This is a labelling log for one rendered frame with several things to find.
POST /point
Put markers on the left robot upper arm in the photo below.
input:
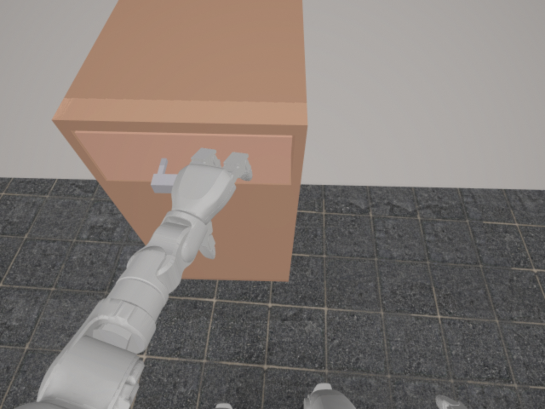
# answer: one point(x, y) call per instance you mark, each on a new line
point(93, 375)

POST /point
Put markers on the drawer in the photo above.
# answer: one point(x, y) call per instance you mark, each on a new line
point(137, 155)

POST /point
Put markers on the robot left hand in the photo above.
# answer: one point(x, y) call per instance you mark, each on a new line
point(203, 188)

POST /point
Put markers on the robot right thigh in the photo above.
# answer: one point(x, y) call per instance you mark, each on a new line
point(327, 399)

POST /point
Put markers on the handle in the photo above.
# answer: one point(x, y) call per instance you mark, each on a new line
point(161, 182)

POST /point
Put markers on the cabinet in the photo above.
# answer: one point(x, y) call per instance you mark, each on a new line
point(203, 67)

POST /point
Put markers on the right robot shin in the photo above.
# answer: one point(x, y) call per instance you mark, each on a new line
point(320, 386)

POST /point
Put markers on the left robot forearm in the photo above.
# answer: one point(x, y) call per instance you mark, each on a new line
point(126, 318)

